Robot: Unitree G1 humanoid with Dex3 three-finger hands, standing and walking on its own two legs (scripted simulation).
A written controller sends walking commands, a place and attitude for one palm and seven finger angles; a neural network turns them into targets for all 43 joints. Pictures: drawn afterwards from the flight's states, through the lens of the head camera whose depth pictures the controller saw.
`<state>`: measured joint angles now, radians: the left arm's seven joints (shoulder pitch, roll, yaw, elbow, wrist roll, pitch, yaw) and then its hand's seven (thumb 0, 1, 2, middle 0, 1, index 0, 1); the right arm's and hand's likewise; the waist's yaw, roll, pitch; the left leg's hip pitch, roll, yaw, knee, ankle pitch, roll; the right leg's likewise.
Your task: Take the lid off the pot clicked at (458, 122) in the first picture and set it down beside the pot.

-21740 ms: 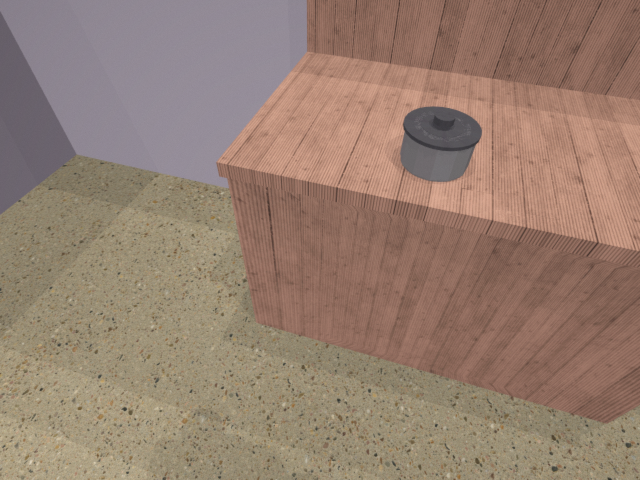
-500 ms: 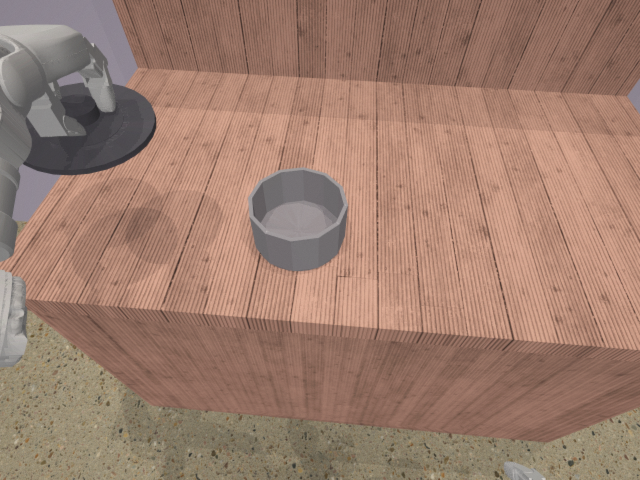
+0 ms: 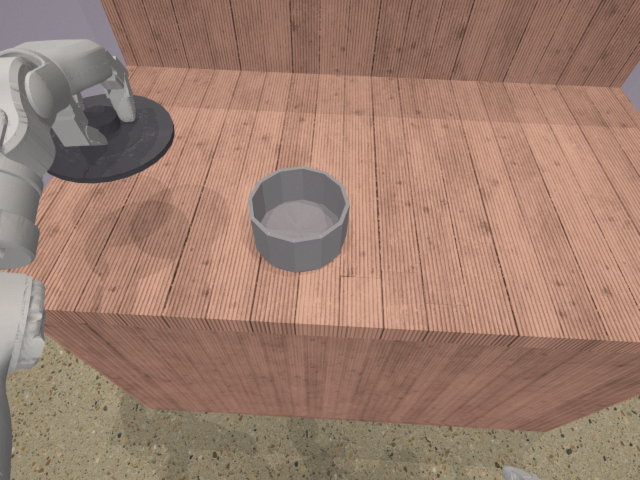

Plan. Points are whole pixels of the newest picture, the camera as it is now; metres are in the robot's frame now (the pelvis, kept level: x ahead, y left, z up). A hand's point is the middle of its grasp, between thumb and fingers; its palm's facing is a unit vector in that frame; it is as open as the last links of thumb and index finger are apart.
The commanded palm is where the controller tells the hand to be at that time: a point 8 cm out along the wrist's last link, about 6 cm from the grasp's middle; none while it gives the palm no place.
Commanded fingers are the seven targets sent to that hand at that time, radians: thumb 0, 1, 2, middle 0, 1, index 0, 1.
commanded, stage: lower the lid onto the table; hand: left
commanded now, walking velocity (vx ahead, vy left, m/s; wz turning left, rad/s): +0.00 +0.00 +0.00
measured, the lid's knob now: (100, 120) +0.49 +0.27 +0.18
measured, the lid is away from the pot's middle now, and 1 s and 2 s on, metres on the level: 0.24 0.22 0.24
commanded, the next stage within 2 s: none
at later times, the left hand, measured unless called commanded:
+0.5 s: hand (95, 143) +0.46 +0.27 +0.17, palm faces -0.33 -0.05 -0.94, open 7.2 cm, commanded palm +0.46 +0.26 +0.24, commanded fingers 0.00 0.74 0.91 -0.94 -1.03 -0.90 -1.00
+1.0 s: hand (115, 164) +0.46 +0.26 +0.14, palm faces -0.37 -0.05 -0.93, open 7.2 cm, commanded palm +0.46 +0.26 +0.20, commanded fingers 0.00 0.74 0.91 -0.94 -1.03 -0.90 -1.00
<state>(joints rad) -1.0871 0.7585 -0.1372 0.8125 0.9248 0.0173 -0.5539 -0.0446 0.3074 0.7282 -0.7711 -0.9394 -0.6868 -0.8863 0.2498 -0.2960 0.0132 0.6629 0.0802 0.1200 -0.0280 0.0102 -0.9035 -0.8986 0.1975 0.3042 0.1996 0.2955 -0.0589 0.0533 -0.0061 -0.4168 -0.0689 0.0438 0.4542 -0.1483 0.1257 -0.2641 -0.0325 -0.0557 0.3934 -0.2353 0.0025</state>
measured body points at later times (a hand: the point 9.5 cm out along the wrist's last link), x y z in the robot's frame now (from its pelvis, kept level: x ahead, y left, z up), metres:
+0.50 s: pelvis +0.00 +0.00 +0.00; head +0.06 +0.01 +0.45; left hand +0.47 +0.27 +0.22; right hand +0.09 -0.27 -0.12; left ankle +0.05 +0.03 -0.74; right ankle -0.03 -0.16 -0.74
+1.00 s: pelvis +0.00 +0.00 +0.00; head +0.05 +0.00 +0.45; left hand +0.47 +0.26 +0.19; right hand +0.08 -0.27 -0.12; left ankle +0.05 +0.03 -0.74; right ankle -0.03 -0.16 -0.74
